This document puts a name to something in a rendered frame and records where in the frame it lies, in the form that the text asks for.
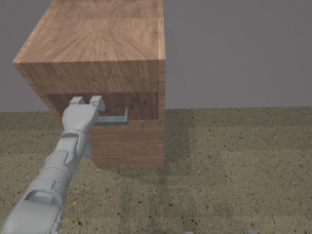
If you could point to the cabinet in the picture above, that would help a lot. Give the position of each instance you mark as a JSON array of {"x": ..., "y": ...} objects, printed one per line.
[{"x": 103, "y": 46}]

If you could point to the left robot hand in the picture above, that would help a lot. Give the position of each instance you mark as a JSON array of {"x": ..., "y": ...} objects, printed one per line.
[{"x": 82, "y": 117}]

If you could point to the drawer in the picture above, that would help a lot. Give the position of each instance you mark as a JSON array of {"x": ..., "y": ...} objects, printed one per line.
[{"x": 141, "y": 105}]

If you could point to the handle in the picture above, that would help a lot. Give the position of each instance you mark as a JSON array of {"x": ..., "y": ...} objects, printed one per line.
[{"x": 113, "y": 120}]

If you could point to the robot left upper arm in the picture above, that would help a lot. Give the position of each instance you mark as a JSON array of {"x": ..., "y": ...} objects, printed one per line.
[{"x": 33, "y": 217}]

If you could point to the robot left forearm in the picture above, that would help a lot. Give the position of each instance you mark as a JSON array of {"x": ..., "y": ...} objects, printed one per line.
[{"x": 50, "y": 187}]

